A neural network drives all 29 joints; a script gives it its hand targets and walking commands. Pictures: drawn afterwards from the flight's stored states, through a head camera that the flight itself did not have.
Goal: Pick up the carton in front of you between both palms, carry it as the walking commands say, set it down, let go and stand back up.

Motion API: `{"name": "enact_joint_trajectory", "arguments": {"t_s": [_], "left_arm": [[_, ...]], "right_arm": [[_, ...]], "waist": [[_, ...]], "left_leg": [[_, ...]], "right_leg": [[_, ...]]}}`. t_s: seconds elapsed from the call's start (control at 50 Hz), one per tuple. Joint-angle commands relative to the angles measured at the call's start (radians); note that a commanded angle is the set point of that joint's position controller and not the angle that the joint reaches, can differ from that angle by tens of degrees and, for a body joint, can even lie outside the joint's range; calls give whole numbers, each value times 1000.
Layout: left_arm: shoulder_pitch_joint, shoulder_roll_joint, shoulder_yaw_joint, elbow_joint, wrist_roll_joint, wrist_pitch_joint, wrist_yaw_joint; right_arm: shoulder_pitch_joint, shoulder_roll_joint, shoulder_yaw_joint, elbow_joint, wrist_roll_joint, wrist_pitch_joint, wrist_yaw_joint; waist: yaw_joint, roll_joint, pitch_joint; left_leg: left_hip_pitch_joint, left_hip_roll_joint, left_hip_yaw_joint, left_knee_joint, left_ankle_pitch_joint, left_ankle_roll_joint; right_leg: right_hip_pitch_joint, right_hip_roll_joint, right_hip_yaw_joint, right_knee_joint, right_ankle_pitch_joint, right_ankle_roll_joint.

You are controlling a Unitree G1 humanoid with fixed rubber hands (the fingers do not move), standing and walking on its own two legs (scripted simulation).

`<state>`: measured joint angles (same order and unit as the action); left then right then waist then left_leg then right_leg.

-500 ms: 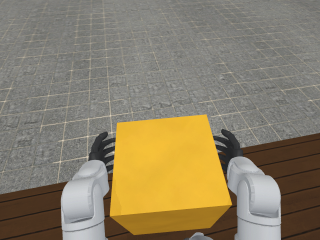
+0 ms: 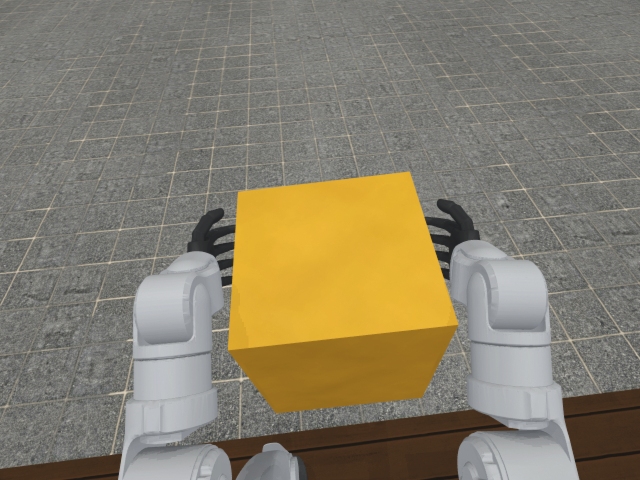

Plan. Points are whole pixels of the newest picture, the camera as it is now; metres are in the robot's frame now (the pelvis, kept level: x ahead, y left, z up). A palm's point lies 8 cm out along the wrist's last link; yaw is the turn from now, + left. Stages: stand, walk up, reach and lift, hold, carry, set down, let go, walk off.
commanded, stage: carry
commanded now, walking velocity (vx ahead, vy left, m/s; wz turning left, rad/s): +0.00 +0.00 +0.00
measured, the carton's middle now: (337, 302) +0.34 +0.01 +0.03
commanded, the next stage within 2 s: none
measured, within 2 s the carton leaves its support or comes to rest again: neither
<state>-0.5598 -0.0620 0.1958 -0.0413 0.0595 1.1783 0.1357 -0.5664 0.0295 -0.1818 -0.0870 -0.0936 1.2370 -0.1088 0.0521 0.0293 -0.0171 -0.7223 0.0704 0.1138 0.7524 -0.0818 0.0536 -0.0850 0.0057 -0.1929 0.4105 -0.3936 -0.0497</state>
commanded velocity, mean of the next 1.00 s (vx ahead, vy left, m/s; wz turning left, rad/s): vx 0.00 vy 0.00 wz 0.00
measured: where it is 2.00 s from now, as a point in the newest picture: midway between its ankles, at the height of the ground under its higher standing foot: (336, 478)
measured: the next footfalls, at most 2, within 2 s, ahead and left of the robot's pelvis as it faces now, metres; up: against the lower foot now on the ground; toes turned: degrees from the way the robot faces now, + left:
left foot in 0.08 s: +0.29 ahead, +0.10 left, +0.00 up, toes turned +5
right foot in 0.66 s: +0.32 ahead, -0.08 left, +0.00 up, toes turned -2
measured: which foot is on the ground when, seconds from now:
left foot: up 0.00-0.06, down 0.08-1.00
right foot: down 0.00-0.08, up 0.10-0.64, down 0.66-1.00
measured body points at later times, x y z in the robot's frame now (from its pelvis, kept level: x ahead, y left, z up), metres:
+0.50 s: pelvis +0.22 +0.04 +0.00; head +0.35 +0.05 +0.43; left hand +0.62 +0.20 +0.08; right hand +0.62 -0.11 +0.09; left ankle +0.23 +0.06 -0.73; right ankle +0.24 -0.10 -0.68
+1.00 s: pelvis +0.31 +0.02 +0.01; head +0.37 +0.02 +0.45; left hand +0.68 +0.19 +0.10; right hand +0.70 -0.11 +0.10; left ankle +0.25 +0.09 -0.73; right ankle +0.28 -0.08 -0.72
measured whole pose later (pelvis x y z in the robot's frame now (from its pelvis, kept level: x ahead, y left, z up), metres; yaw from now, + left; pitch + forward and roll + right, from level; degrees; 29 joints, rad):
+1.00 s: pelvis +0.31 +0.02 +0.01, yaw +2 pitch +7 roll -1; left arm -0.66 -0.05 0.24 0.04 0.07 1.18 0.16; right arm -0.69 0.03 -0.25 0.05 -0.10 1.20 -0.11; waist 0.01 0.02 0.02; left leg -0.30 -0.03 0.07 0.53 -0.30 0.08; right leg -0.38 0.02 -0.06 0.60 -0.24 -0.03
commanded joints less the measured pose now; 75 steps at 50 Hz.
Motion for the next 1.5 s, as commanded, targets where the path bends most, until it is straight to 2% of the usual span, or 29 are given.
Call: {"name": "enact_joint_trajectory", "arguments": {"t_s": [0.0,0.04,0.06,0.08,0.1,0.12,0.16,0.22,0.3,0.34,0.42,0.44,0.58,0.64,0.68,0.72,0.76,0.8,0.84,0.88,0.92,0.96,1.0,1.12,1.16,1.26,1.3,1.4,1.48], "left_arm": [[-688,-895,-638,44,-440,25,-241],[-727,-956,-609,164,-442,25,-228],[-725,-951,-589,176,-417,17,-228],[-821,-975,-591,166,-427,15,-226],[-891,-997,-587,127,-428,14,-221],[-933,-1047,-597,122,-457,12,-211],[-1007,-1089,-584,75,-459,8,-198],[-939,-1092,-547,10,-440,13,-178],[-840,-1062,-616,-18,-367,0,-155],[-792,-1072,-625,-58,-369,-10,-162],[-847,-1040,-696,-231,-397,-6,-160],[-823,-1004,-716,-196,-384,1,-164],[-795,-1035,-721,-74,-432,28,-212],[-780,-1025,-680,-49,-415,29,-226],[-710,-1043,-660,51,-398,27,-234],[-762,-1049,-639,40,-391,14,-227],[-768,-1029,-646,-2,-387,6,-235],[-847,-1081,-691,-40,-446,2,-239],[-829,-1071,-688,-18,-450,0,-233],[-800,-1069,-681,36,-439,10,-225],[-825,-1080,-676,-7,-435,2,-233],[-882,-1084,-672,-12,-455,2,-229],[-847,-1091,-662,31,-447,11,-229],[-808,-1025,-596,53,-426,12,-227],[-802,-1082,-603,70,-417,15,-232],[-856,-1057,-620,-17,-411,3,-225],[-818,-1042,-607,49,-398,17,-216],[-844,-1081,-589,98,-409,10,-237],[-853,-1079,-600,86,-440,8,-237]], "right_arm": [[-641,855,592,111,386,-25,190],[-707,879,538,155,396,-33,197],[-752,892,538,166,392,-31,200],[-754,903,504,235,390,-40,207],[-814,917,473,248,403,-45,214],[-784,961,488,252,413,-50,220],[-961,1044,491,143,457,-55,223],[-1013,1053,510,11,500,-45,203],[-833,1057,527,22,438,-40,205],[-879,1026,565,-84,440,-45,206],[-821,978,608,-147,434,-48,212],[-828,940,622,-153,431,-55,212],[-800,922,642,-101,407,-45,221],[-805,964,646,-44,412,-47,221],[-829,979,640,-43,414,-43,218],[-804,1024,644,62,419,-43,216],[-793,1024,634,78,401,-49,219],[-835,1040,626,2,426,-62,214],[-818,1035,618,36,415,-56,206],[-753,1018,604,78,398,-55,210],[-761,1027,595,75,396,-51,209],[-780,1031,594,77,417,-65,218],[-793,1040,601,65,418,-59,219],[-750,1039,606,141,427,-36,210],[-839,1060,611,85,426,-51,214],[-841,1101,595,116,460,-45,224],[-776,1080,575,160,448,-42,226],[-862,1089,579,132,440,-65,222],[-849,1089,569,132,451,-54,218]], "waist": [[-6,-157,-245],[-56,-175,-330],[-82,-146,-378],[-103,25,-504],[-90,255,-592],[-82,249,-664],[-66,117,-577],[-58,-17,-607],[-82,88,-641],[-89,51,-641],[-79,50,-668],[-79,118,-629],[-112,91,-575],[-50,14,-562],[-35,-104,-597],[5,-250,-586],[21,-187,-577],[-21,-139,-553],[-30,-148,-555],[-37,43,-584],[-65,99,-555],[-65,109,-515],[-81,76,-517],[-22,-153,-564],[-31,-135,-534],[-82,54,-544],[-71,32,-540],[-36,-47,-551],[-57,-18,-553]], "left_leg": [[130,-90,74,-139,90,39],[380,-144,134,-214,166,50],[554,-105,91,-284,202,47],[777,118,-167,-238,461,59],[1015,347,-549,-232,613,215],[1057,297,-520,-241,521,244],[919,229,-383,-288,555,165],[901,204,-242,-270,787,120],[975,191,-170,-249,862,149],[1023,189,-168,-222,1065,125],[1063,204,-185,-221,1048,105],[1078,171,-143,-220,1060,94],[1079,155,-172,-130,1062,140],[803,75,-96,-83,815,70],[449,-25,-78,-33,154,-25],[261,-93,-60,-52,-342,-46],[280,-91,-78,-99,-398,-56],[431,-81,-63,-266,-193,-54],[631,-6,-110,-227,300,-30],[830,97,-167,-145,829,41],[892,134,-187,-147,1012,80],[902,137,-183,-170,972,68],[878,105,-162,-173,891,52],[538,-12,-88,-169,183,-24],[554,-46,-66,-317,127,-45],[882,138,-179,-207,881,50],[814,141,-175,-202,817,64],[633,48,-117,-165,347,11],[668,64,-131,-191,312,19]], "right_leg": [[136,-190,59,29,870,-92],[108,-152,21,242,985,-43],[21,-138,7,406,826,-11],[-121,-72,15,611,393,33],[-421,67,107,886,-211,56],[-473,39,212,1005,-210,18],[-510,-19,244,921,-94,-13],[-444,-55,235,709,-49,26],[-501,-39,195,565,-13,63],[-556,-17,164,530,71,54],[-549,-25,173,554,58,41],[-594,-16,157,523,104,41],[-571,6,136,285,129,26],[-192,-25,133,8,516,5],[182,-239,327,186,1326,-124],[366,-283,367,184,1489,-167],[337,-295,385,162,1339,-165],[189,-214,288,171,1109,-104],[33,-143,223,193,988,-42],[-194,-98,193,244,699,-22],[-295,-48,158,221,429,3],[-336,-16,127,170,256,21],[-280,-20,118,136,351,21],[144,-199,265,137,1211,-75],[146,-179,239,155,1220,-82],[-228,-61,149,183,454,-6],[-199,-64,160,156,428,3],[-33,-158,230,160,864,-61],[-53,-152,243,145,674,-51]]}}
